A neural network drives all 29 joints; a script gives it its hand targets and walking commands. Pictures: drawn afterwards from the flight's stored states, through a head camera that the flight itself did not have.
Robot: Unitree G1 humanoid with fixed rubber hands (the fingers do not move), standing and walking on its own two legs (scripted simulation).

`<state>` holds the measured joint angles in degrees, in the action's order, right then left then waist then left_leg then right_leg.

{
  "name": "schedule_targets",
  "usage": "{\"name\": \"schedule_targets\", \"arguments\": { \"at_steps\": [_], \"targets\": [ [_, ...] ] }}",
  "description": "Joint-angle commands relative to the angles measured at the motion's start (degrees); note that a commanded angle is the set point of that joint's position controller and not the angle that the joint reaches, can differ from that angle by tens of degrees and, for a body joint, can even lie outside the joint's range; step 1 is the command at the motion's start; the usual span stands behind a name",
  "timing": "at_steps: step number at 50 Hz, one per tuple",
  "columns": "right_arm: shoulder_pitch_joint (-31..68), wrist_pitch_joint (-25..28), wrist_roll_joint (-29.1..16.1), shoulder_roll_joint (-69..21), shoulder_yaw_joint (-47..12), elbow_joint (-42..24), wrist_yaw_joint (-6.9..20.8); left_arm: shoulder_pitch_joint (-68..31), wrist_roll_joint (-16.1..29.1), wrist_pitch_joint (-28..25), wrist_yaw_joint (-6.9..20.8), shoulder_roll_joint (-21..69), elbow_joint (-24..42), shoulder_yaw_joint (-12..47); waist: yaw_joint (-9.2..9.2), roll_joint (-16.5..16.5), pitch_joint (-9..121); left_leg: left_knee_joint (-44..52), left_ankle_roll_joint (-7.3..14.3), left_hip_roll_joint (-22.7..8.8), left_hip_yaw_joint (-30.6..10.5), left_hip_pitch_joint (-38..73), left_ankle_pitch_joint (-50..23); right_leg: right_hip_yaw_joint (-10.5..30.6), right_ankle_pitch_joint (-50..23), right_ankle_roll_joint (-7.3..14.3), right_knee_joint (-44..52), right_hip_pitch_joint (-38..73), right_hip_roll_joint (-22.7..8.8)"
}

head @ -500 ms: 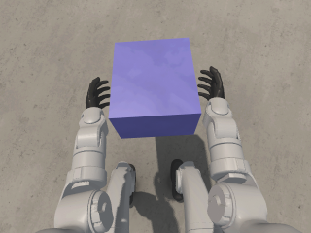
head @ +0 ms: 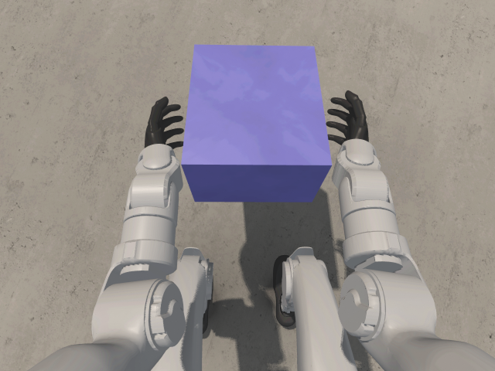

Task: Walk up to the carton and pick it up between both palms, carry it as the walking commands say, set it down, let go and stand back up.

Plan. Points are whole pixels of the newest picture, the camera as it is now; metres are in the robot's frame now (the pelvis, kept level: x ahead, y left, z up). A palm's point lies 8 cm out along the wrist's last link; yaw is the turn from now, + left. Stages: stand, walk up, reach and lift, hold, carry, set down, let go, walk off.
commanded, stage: set down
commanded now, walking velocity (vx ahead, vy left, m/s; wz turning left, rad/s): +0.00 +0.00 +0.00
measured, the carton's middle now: (254, 124) +0.52 +0.00 -0.19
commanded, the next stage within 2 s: none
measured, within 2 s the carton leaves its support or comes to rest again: neither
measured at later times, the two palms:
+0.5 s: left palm (177, 173) +0.41 +0.15 -0.21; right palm (334, 167) +0.44 -0.16 -0.20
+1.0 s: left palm (184, 150) +0.49 +0.16 -0.31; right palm (317, 156) +0.49 -0.15 -0.30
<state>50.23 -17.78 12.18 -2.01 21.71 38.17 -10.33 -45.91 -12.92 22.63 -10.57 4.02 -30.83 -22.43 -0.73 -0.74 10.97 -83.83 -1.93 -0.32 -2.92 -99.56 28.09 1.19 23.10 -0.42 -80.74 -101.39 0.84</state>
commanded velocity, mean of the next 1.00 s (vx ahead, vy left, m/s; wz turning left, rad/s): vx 0.00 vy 0.00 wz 0.00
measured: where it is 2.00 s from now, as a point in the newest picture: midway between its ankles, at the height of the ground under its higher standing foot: (242, 307)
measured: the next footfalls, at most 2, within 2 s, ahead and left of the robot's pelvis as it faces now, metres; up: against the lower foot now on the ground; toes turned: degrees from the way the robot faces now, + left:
none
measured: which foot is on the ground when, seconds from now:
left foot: down 0.00-1.00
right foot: down 0.00-1.00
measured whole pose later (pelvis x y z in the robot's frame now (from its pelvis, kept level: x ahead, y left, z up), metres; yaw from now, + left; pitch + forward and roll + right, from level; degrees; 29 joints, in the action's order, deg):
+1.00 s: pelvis -0.07 +0.02 -0.14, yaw +0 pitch +32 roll -3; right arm 84.5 -22.7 6.3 12.4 20.9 40.3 -9.9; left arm -84.0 -4.8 21.0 -14.1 -11.0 -38.2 -15.1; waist -0.7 0.2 -30.6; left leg -113.0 -1.4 2.4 -3.1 -117.0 28.4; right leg 2.6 22.8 -2.1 -108.0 -117.7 1.6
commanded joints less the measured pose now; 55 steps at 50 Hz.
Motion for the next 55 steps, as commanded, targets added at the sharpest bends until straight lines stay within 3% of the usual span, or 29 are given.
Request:
{"name": "schedule_targets", "arguments": {
  "at_steps": [1, 4, 10, 13, 15, 18, 19, 22, 24, 25, 27, 29, 30, 32, 35, 36, 37, 39, 40, 41, 43, 44, 46, 47, 48, 50, 51, 52, 55],
  "targets": [
    [33.0, 3.6, -13.6, -58.0, -37.5, -9.1, 24.5, -41.1, 17.5, -8.3, 25.0, 52.9, 10.4, 42.1, 1.99, 2.1, 85.3, -0.2, -1.6, 10.1, 3.2, 30.0, -43.0, -2.8, -37.0, -0.4, -3.8, 40.2, 8.9],
    [32.6, 3.0, -14.5, -58.6, -39.2, -9.8, 22.7, -43.8, 19.2, -9.3, 24.0, 50.3, 15.1, 42.3, 2.25, -0.2, 90.8, -1.5, -1.4, 10.8, 4.8, 24.5, -39.6, -1.3, -42.1, -0.7, -5.3, 50.0, 8.4],
    [46.8, 1.5, -20.9, -53.7, -48.0, -24.2, 19.2, -59.2, 23.7, -9.3, 20.6, 42.1, 27.7, 45.8, 3.46, -1.9, 108.2, -5.3, -0.6, 11.7, 7.5, 28.6, -29.8, -1.8, -35.9, -1.2, -9.0, 59.4, 8.5],
    [56.2, -0.9, -22.7, -46.7, -49.7, -29.4, 16.9, -66.6, 24.1, -7.0, 19.2, 36.0, 31.6, 44.2, 6.66, -0.1, 113.4, -7.8, -0.2, 11.6, 9.4, 30.6, -22.0, -1.1, -25.7, -1.0, -10.4, 61.7, 8.1],
    [58.4, -3.1, -19.4, -41.4, -45.5, -24.3, 15.6, -72.0, 23.5, -5.2, 18.5, 32.3, 29.1, 43.2, 2.94, -0.9, 113.4, -8.6, -0.6, 10.6, 9.1, 30.3, -11.0, -1.5, -13.4, -0.1, -10.2, 60.9, 7.6],
    [64.0, -6.7, -20.7, -37.4, -45.7, -24.4, 14.5, -79.9, 25.7, -1.1, 16.9, 29.9, 30.7, 44.7, 2.91, 3.2, 117.6, -10.8, -1.5, 8.8, 9.6, 37.0, -7.1, -1.6, -7.0, 0.3, -12.3, 62.8, 6.2],
    [66.2, -7.9, -21.3, -36.6, -47.4, -25.8, 14.6, -81.9, 26.1, -0.3, 16.5, 28.4, 30.8, 44.5, 4.38, 1.2, 114.2, -12.2, -1.4, 9.0, 11.2, 35.3, -7.3, -2.0, -8.8, -0.3, -13.2, 63.5, 6.1],
    [74.9, -9.9, -23.4, -38.0, -46.4, -26.3, 15.0, -88.0, 26.1, 2.6, 16.5, 25.5, 27.4, 40.4, 6.4, -1.6, 99.7, -10.5, 0.5, 7.7, 10.9, 29.6, 3.2, -0.8, 8.0, -0.7, -11.4, 57.9, 4.5],
    [77.3, -9.8, -22.8, -38.5, -40.7, -16.8, 15.3, -91.8, 24.6, 3.2, 17.2, 27.0, 19.3, 36.9, 6.67, -0.3, 87.9, -12.1, 0.5, 7.4, 11.4, 22.4, 10.3, 2.9, 20.4, 0.8, -8.7, 51.9, 3.4],
    [76.3, -10.0, -21.0, -39.1, -36.8, -10.8, 15.8, -91.6, 24.1, 3.3, 17.8, 27.6, 14.5, 35.4, 4.82, -2.1, 82.3, -10.8, 0.9, 7.4, 10.7, 21.9, 13.3, 0.8, 23.2, 0.7, -8.6, 47.5, 3.9],
    [73.4, -9.5, -17.4, -41.4, -29.8, 2.0, 17.1, -89.7, 21.3, 2.9, 20.3, 30.7, 3.5, 31.7, 4.76, -0.1, 68.7, -10.7, 1.1, 7.5, 10.3, 11.9, 17.4, 1.9, 27.1, 1.5, -8.9, 41.6, 3.6],
    [68.3, -8.8, -12.5, -44.8, -22.8, 12.6, 19.0, -85.3, 16.6, 1.6, 22.5, 33.2, -5.4, 27.2, 3.22, -0.7, 61.4, -10.0, 1.2, 6.9, 9.5, 7.5, 20.5, 0.1, 26.4, 1.5, -10.5, 36.6, 4.3],
    [65.1, -8.3, -11.1, -46.3, -20.7, 17.4, 19.7, -83.5, 14.7, 0.5, 23.8, 33.1, -8.7, 23.7, 4.4, -2.0, 56.7, -11.5, 1.0, 7.4, 10.8, 1.8, 18.7, 2.4, 27.7, 1.3, -9.0, 36.7, 4.1],
    [63.8, -6.7, -7.4, -45.6, -15.9, 21.0, 21.7, -77.4, 10.7, -0.3, 25.8, 34.5, -15.5, 20.5, 4.22, 0.3, 51.5, -9.7, 1.0, 6.7, 9.2, 1.7, 17.2, -1.0, 20.2, 1.0, -11.8, 29.3, 4.7],
    [59.9, -3.9, -5.5, -44.7, -12.8, 19.9, 23.3, -73.3, 7.7, -2.9, 26.7, 36.1, -14.6, 19.6, 4.42, 3.2, 53.4, -12.4, 0.2, 7.3, 8.8, 4.1, 4.5, -2.5, 5.6, 1.1, -15.8, 21.9, 5.7],
    [62.5, -3.0, -6.6, -42.7, -13.9, 14.5, 23.4, -74.6, 9.1, -3.4, 26.6, 38.1, -12.3, 21.0, 2.82, 2.0, 59.3, -12.7, 0.4, 7.6, 7.8, 7.1, 1.7, -3.8, 1.3, 1.0, -16.3, 24.0, 6.1],
    [68.2, -1.8, -8.7, -43.0, -15.9, 8.3, 23.2, -76.0, 9.7, -4.1, 26.3, 37.4, -10.8, 21.2, 4.12, 2.0, 63.3, -13.5, 0.4, 8.2, 8.5, 8.1, -1.2, -4.1, -0.8, 0.6, -16.8, 23.8, 6.2],
    [75.6, 0.8, -12.8, -42.0, -21.8, -3.8, 22.2, -83.9, 15.2, -6.1, 25.1, 38.8, -1.4, 26.2, 1.73, 2.0, 81.9, -16.8, 0.1, 8.0, 7.9, 13.6, -6.2, -4.4, -6.4, 1.0, -19.5, 31.5, 5.8],
    [81.4, 1.6, -15.6, -39.7, -24.0, -7.9, 22.0, -84.7, 16.9, -6.1, 24.5, 38.7, -0.9, 26.4, 1.99, 3.9, 84.4, -17.8, 0.5, 8.0, 8.3, 14.9, -5.4, -4.2, -4.1, 0.8, -20.2, 29.4, 5.2],
    [84.4, 2.1, -16.6, -37.4, -25.7, -11.2, 21.9, -89.6, 18.3, -6.4, 23.7, 38.9, 3.4, 28.9, 0.12, 5.7, 89.2, -17.5, 0.3, 7.4, 7.1, 17.7, -4.9, -4.6, -4.4, 0.9, -21.0, 30.9, 4.7],
    [86.7, 3.4, -20.3, -35.0, -31.0, -18.1, 21.7, -86.5, 22.0, -6.4, 21.5, 40.9, 6.2, 32.8, 0.04, 5.3, 102.7, -19.8, 0.2, 7.9, 6.4, 28.3, -14.4, -6.9, -12.8, 1.6, -24.2, 34.1, 5.6],
    [83.4, 3.0, -20.6, -33.6, -31.7, -14.1, 21.8, -85.3, 23.4, -6.6, 20.2, 42.5, 7.4, 35.0, -2.02, 4.8, 106.2, -21.6, 0.2, 8.1, 5.5, 33.0, -18.6, -8.8, -15.7, 1.6, -26.0, 32.3, 6.1],
    [82.2, 2.3, -23.6, -33.6, -36.1, -18.1, 20.9, -83.3, 26.2, -5.6, 18.5, 41.1, 11.1, 39.2, -1.27, 4.7, 122.6, -24.3, -0.2, 8.1, 6.1, 42.9, -25.8, -9.1, -21.2, 1.5, -27.9, 38.7, 6.8],
    [79.5, 0.9, -24.7, -33.7, -38.1, -14.0, 21.0, -82.8, 27.3, -4.5, 17.7, 38.8, 9.2, 41.8, -1.07, 4.5, 118.9, -24.3, -0.6, 7.8, 6.7, 44.2, -25.6, -9.7, -21.0, 0.6, -28.6, 37.6, 6.9],
    [80.9, 0.5, -26.6, -33.5, -41.2, -21.4, 20.7, -83.4, 28.8, -4.5, 16.3, 40.8, 17.4, 44.5, -0.98, 4.3, 125.7, -25.3, -0.9, 8.0, 6.1, 49.8, -33.3, -10.3, -26.4, 0.2, -29.4, 39.9, 7.0],
    [80.1, -0.2, -28.4, -32.7, -42.5, -24.5, 20.5, -86.1, 30.5, -3.7, 14.8, 39.4, 23.9, 47.4, -1.85, 4.9, 128.2, -26.2, -1.4, 7.6, 6.0, 54.8, -34.9, -10.6, -25.1, -0.1, -29.9, 38.1, 7.1],
    [77.4, -0.4, -28.8, -34.4, -42.8, -23.3, 20.3, -85.0, 32.0, -3.9, 14.6, 41.2, 23.6, 48.6, -3.68, 5.3, 127.9, -26.7, -1.4, 7.9, 6.4, 54.2, -34.3, -10.4, -24.9, -0.1, -30.2, 38.6, 7.2],
    [78.2, 0.0, -29.0, -33.6, -41.5, -23.8, 20.3, -83.0, 32.5, -3.8, 14.7, 43.5, 20.6, 47.2, -3.31, 6.9, 123.3, -25.8, -1.5, 8.1, 6.8, 51.9, -33.0, -9.8, -24.6, 0.4, -29.4, 36.0, 7.0],
    [71.0, 0.3, -24.7, -38.4, -35.3, -7.1, 20.5, -73.7, 28.0, -4.5, 16.2, 44.3, 3.9, 41.7, -3.61, 4.6, 98.6, -25.0, -0.9, 7.8, 6.2, 36.2, -25.2, -9.3, -18.8, 1.2, -29.2, 27.3, 6.2]
  ]
}}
